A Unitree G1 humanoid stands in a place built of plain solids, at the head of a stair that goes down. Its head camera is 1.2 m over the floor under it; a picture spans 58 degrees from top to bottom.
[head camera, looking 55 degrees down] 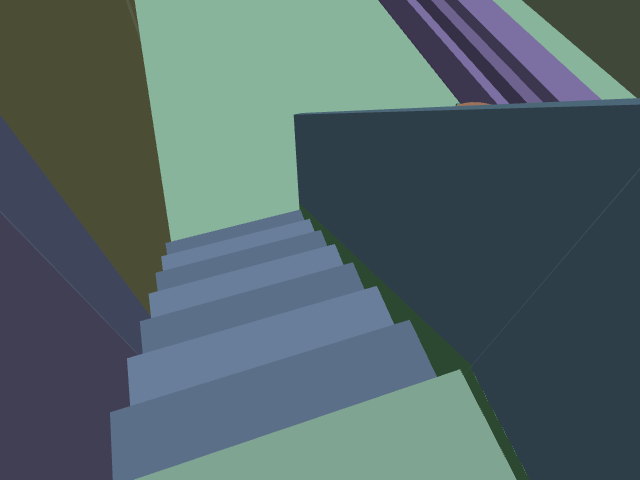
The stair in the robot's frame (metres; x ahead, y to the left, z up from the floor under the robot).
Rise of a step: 0.20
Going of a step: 0.25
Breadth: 1.02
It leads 18 degrees to the left of straight ahead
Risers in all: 8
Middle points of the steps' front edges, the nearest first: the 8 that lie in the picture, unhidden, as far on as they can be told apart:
0.25 0.09 0.00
0.49 0.17 -0.19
0.73 0.24 -0.39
0.97 0.32 -0.58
1.21 0.40 -0.78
1.45 0.48 -0.98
1.69 0.55 -1.17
1.93 0.63 -1.37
